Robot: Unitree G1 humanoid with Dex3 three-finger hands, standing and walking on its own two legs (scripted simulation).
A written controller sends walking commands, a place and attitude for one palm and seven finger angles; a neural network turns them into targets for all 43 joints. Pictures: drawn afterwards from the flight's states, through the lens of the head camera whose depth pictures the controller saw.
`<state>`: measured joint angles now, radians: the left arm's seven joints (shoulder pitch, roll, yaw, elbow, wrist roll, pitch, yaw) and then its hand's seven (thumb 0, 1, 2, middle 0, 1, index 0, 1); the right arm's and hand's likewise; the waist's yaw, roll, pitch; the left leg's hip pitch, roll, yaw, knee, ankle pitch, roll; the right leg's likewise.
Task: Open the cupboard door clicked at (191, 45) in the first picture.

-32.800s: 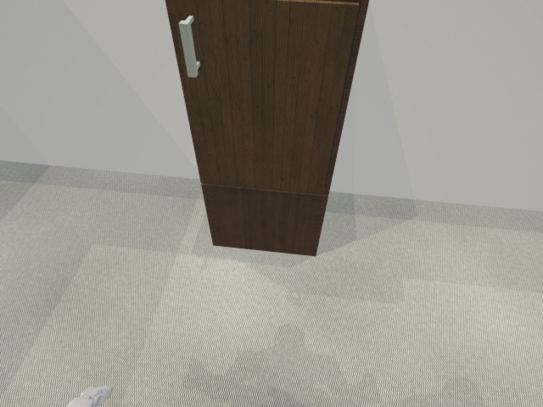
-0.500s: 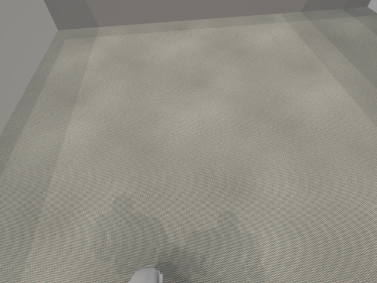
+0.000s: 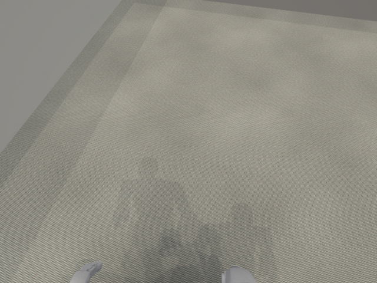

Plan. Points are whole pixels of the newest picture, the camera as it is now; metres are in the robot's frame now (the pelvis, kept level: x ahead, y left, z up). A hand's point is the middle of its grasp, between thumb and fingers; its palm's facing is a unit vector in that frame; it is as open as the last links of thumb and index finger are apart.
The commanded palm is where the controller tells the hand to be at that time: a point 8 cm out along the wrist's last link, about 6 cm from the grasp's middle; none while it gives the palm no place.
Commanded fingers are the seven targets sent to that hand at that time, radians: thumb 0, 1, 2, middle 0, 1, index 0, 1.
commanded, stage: turn to face it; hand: left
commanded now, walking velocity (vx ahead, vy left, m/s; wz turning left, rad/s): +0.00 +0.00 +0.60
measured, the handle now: out of the picture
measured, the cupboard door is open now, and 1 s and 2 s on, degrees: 40 40 40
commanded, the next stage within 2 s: none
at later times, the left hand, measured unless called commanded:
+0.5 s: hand out of the picture +0.04 +0.15 -0.18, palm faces +0.34 -0.91 -0.23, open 7.4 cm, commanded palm none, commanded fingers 0.00 0.90 0.90 -0.20 -0.30 -0.20 -0.30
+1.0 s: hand out of the picture +0.11 +0.14 -0.15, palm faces +0.55 -0.79 -0.29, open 7.4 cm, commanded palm none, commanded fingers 0.00 0.90 0.90 -0.20 -0.30 -0.20 -0.30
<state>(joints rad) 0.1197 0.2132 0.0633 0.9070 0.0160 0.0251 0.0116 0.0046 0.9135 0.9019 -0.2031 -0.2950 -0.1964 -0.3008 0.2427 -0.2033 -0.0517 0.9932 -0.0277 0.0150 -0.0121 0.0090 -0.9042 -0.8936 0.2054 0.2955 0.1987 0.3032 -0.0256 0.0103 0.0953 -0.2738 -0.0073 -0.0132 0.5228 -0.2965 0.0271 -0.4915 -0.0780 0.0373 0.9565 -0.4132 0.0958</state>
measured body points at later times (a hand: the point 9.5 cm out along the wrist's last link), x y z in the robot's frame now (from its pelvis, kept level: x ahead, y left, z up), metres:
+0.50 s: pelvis +0.07 -0.05 -0.01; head +0.13 -0.02 +0.43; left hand +0.02 +0.20 -0.17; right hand +0.28 -0.26 -0.14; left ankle +0.04 +0.05 -0.74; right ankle +0.05 -0.18 -0.74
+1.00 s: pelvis +0.12 -0.09 -0.01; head +0.19 -0.08 +0.44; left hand +0.08 +0.18 -0.13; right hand +0.31 -0.27 -0.17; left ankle +0.03 +0.02 -0.68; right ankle +0.18 -0.17 -0.74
